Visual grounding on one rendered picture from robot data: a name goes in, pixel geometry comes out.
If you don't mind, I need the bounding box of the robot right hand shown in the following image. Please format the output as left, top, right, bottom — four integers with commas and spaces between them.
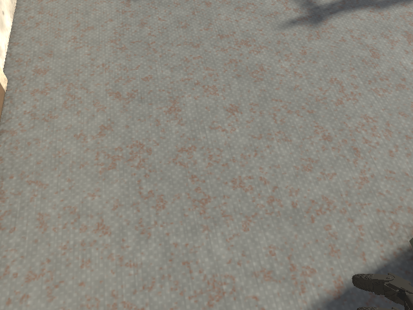
352, 273, 413, 310

